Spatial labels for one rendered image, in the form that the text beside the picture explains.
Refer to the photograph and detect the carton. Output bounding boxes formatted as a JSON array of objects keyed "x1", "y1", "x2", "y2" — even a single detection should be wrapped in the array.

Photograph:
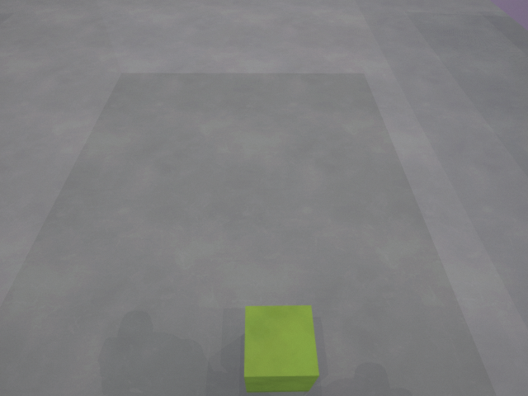
[{"x1": 244, "y1": 305, "x2": 319, "y2": 393}]

